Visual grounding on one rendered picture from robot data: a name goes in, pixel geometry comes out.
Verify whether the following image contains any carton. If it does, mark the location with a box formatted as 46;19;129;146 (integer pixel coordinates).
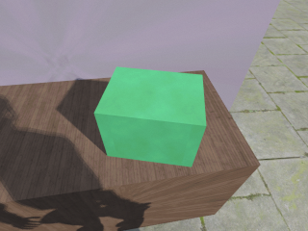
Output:
94;66;207;167

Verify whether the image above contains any pedestal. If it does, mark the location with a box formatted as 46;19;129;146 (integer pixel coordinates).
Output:
0;70;260;231

